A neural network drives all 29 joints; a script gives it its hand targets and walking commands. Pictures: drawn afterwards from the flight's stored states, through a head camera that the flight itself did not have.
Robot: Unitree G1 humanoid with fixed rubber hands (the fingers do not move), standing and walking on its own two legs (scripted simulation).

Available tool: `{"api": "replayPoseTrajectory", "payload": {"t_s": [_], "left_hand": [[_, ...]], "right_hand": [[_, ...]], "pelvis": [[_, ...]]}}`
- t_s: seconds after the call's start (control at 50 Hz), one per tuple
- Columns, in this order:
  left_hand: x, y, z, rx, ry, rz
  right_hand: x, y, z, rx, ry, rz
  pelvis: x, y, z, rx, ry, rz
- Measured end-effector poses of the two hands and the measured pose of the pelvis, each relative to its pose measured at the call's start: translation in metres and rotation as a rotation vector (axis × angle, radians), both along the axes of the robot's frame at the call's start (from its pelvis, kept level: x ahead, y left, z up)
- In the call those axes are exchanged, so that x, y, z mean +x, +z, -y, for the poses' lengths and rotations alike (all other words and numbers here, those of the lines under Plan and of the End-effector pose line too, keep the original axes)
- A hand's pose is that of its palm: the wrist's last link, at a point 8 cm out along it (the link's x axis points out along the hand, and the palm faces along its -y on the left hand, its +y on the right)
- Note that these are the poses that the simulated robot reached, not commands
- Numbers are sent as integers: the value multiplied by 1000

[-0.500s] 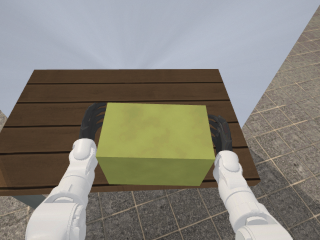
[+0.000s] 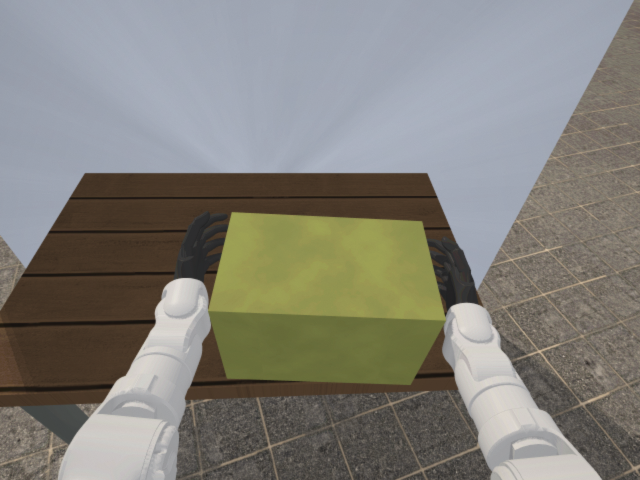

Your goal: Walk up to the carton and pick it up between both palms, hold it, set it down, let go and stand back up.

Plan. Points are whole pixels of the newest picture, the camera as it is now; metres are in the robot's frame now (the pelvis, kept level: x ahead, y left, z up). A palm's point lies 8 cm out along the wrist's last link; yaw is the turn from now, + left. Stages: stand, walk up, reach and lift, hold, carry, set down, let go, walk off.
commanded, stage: reach and lift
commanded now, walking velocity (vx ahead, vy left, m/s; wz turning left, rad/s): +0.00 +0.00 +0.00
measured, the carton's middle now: (323, 300) +0.36 +0.02 +0.02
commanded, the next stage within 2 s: hold in 1.96 s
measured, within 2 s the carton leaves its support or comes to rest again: neither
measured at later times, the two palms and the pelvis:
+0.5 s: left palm (181, 245) +0.36 +0.20 +0.13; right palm (467, 282) +0.35 -0.15 +0.10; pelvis -0.01 +0.00 +0.00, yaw +0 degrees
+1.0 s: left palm (181, 222) +0.36 +0.19 +0.17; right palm (480, 266) +0.35 -0.16 +0.13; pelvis +0.00 +0.00 +0.01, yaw +0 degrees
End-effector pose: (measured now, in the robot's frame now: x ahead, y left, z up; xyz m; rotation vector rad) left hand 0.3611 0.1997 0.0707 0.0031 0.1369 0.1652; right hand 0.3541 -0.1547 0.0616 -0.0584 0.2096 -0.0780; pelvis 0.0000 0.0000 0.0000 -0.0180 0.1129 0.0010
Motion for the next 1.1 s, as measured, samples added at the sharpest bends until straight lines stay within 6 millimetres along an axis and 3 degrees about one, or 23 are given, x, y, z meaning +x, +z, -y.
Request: {"api": "replayPoseTrajectory", "payload": {"t_s": [0.3,0.7,1.1], "left_hand": [[1,39,2,-24,-1,-22],[-6,71,1,10,-3,-33],[-8,100,6,44,11,-20]], "right_hand": [[-2,30,1,-18,0,-21],[-9,49,0,-9,2,-27],[-4,73,5,12,13,-8]], "pelvis": [[-3,2,0,1,1,46],[-9,4,1,1,1,72],[-1,7,5,7,2,105]]}}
